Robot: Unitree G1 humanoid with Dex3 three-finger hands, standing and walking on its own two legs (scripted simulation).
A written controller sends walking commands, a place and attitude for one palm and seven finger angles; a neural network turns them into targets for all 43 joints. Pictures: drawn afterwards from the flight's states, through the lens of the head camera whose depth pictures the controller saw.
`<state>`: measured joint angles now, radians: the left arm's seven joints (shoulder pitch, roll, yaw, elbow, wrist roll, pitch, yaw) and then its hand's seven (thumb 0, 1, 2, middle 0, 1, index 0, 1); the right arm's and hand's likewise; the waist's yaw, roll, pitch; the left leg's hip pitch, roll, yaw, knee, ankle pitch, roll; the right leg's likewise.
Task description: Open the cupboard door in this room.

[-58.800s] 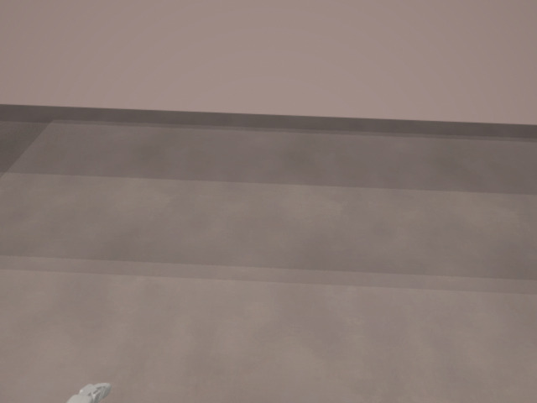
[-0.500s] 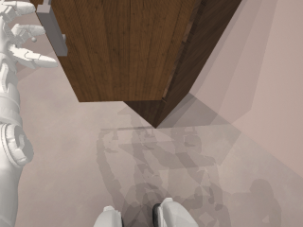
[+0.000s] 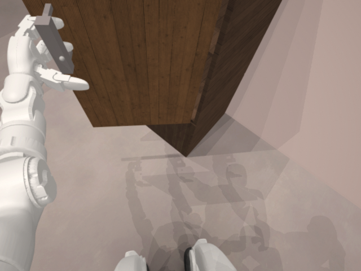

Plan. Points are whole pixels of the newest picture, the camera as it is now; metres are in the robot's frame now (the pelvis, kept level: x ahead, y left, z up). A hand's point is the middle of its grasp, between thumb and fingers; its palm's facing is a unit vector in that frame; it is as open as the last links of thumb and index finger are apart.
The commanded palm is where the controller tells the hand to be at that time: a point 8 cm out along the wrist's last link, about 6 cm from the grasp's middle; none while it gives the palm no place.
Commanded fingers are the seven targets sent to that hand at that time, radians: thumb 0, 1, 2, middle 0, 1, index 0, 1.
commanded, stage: slide the fingers in behind the handle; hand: left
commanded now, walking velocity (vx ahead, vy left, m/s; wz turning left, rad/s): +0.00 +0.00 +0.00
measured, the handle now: (58, 40) +0.59 +0.19 +0.10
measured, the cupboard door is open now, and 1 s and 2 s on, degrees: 45 46 58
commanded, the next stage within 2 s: close the thumb around the handle in 0.64 s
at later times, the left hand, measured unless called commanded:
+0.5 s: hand (68, 60) +0.53 +0.17 +0.11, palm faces +0.01 -1.00 -0.01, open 14.0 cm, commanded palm +0.51 +0.21 +0.10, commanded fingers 0.00 -0.50 0.30 -0.30 -1.20 -0.30 -1.20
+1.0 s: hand (67, 62) +0.53 +0.17 +0.11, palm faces +0.02 -1.00 -0.01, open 12.2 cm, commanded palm +0.50 +0.21 +0.10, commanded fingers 0.00 0.28 0.64 -0.36 -1.28 -0.36 -1.28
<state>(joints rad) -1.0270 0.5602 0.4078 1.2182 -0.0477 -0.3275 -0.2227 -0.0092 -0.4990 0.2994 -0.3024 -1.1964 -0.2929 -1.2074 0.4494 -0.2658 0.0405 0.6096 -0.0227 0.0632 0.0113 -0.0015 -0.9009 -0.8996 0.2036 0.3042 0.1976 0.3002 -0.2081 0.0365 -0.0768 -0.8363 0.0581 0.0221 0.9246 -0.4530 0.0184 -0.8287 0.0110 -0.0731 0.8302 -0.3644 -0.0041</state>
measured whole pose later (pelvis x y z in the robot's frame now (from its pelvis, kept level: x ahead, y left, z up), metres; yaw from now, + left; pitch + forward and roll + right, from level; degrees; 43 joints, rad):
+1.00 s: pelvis +0.00 +0.00 +0.00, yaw +0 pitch +20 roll -3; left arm -1.00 0.49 0.37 1.23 -0.07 -0.36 -0.18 -0.01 -0.20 0.43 -0.31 -1.23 -0.30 -1.23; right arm 0.45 -0.27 0.03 0.64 -0.02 0.05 0.01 0.00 -0.90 -0.90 0.20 0.30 0.20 0.30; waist -0.19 0.04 -0.09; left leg -0.80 0.05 0.02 0.91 -0.45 0.02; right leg -0.80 0.00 -0.07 0.82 -0.36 0.00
